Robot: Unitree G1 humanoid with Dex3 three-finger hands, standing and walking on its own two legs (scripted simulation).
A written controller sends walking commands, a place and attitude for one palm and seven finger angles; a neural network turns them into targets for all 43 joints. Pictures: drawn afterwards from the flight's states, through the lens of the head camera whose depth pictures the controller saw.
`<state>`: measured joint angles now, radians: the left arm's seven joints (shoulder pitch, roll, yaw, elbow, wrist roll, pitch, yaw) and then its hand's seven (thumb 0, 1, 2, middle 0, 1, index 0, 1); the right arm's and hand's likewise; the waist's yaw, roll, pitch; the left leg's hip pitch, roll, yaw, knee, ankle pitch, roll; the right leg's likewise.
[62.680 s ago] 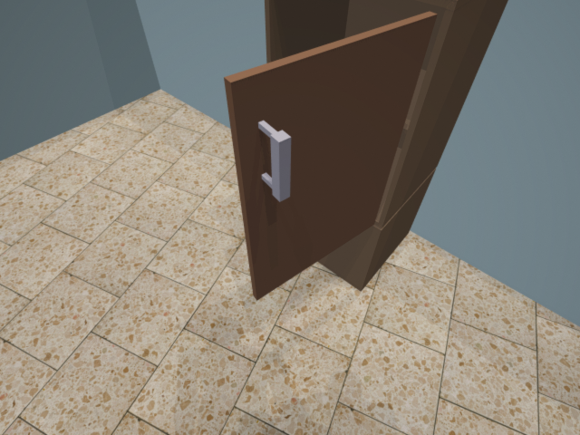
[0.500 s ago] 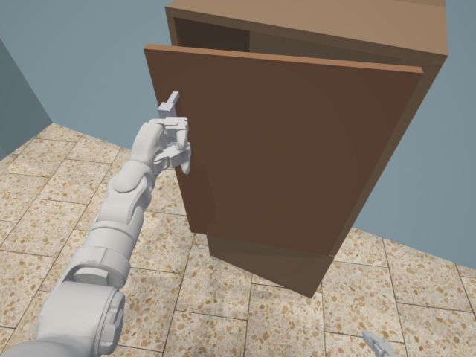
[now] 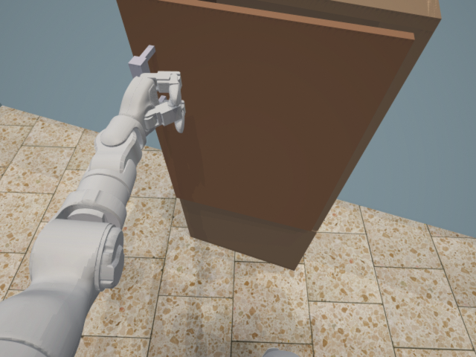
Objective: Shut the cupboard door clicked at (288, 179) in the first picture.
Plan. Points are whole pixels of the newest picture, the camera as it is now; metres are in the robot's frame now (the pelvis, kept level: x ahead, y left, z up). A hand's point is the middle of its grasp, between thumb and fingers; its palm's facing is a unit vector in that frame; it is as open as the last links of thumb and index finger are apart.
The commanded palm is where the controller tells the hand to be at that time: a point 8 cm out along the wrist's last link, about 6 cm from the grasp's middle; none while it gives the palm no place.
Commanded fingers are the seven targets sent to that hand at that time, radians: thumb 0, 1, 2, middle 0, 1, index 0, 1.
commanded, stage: push the door shut along its arc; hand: left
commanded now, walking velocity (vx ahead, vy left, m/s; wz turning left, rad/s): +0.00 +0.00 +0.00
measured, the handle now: (151, 84) +0.56 +0.12 +0.13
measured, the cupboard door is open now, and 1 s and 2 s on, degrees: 3 0 0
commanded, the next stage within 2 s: pull the fist back off the door in 0.66 s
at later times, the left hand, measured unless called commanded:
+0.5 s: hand (209, 90) +0.51 +0.02 +0.15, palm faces -0.44 -0.90 +0.03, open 3.1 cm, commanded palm +0.54 +0.08 +0.14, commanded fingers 0.00 0.90 0.90 -1.30 -1.50 -1.30 -1.50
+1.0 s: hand (211, 87) +0.53 +0.02 +0.15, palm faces +0.02 -1.00 +0.03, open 2.9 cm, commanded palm +0.52 +0.05 +0.14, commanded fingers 0.00 0.90 0.90 -1.30 -1.50 -1.30 -1.50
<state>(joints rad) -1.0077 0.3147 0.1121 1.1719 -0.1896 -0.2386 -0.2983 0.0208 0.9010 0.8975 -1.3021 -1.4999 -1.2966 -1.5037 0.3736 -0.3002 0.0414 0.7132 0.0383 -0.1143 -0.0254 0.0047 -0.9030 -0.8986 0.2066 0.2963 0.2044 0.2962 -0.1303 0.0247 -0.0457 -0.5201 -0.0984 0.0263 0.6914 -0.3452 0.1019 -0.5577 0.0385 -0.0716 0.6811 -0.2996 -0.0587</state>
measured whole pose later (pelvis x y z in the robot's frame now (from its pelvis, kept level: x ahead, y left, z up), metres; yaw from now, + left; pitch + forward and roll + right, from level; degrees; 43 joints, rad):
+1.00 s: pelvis -0.01 -0.01 -0.02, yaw +1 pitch +18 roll -2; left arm -1.29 0.19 0.20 1.36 -0.03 -0.26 0.22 -0.05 0.57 0.89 -1.31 -1.50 -1.35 -1.50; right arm 0.45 -0.28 0.02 0.73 -0.06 -0.10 0.09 0.00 -0.90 -0.90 0.21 0.30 0.20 0.30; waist -0.19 0.04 -0.12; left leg -0.78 -0.08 0.00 0.85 -0.39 0.09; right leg -0.79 0.05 -0.11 0.79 -0.32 -0.07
